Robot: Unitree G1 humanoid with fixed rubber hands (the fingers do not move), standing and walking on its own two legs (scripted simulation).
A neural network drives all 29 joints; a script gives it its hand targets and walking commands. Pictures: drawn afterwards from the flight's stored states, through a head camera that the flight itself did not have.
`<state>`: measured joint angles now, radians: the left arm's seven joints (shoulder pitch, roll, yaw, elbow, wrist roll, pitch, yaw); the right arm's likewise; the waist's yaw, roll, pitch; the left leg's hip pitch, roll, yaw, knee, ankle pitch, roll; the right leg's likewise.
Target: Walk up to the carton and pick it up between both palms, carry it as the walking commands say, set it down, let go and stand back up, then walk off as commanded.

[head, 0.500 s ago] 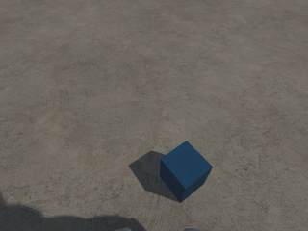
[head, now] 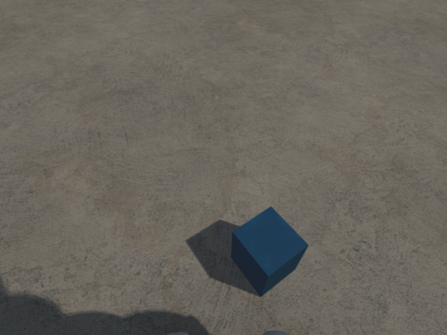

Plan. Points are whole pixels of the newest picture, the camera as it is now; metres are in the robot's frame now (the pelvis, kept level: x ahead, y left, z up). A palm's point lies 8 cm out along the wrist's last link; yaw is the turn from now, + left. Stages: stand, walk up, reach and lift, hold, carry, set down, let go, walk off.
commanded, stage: walk up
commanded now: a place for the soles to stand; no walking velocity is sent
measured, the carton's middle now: (265, 251) +0.54 -0.16 -0.61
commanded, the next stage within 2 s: none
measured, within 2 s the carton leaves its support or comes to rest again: neither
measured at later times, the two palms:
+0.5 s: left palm out of the picture +0.09 +0.14 -0.13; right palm out of the picture +0.16 -0.53 -0.08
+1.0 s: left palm out of the picture +0.07 -0.04 -0.15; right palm out of the picture +0.26 -0.69 -0.10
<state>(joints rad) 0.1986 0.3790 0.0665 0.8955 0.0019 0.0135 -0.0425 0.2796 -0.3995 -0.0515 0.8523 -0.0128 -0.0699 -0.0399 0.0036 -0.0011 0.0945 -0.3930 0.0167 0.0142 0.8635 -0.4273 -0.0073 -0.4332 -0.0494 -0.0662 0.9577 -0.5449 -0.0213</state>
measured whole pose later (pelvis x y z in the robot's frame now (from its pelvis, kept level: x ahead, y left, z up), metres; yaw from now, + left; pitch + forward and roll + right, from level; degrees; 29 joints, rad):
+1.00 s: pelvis +0.11 -0.37 -0.03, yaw +19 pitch -2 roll +1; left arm 0.22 0.42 0.15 0.82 0.00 0.08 -0.08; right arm 0.33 -0.45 -0.05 0.88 -0.05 -0.08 -0.15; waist 0.00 -0.08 0.13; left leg -0.69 0.04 -0.06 1.34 -0.52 0.00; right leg -0.50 -0.08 -0.09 1.12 -0.59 -0.02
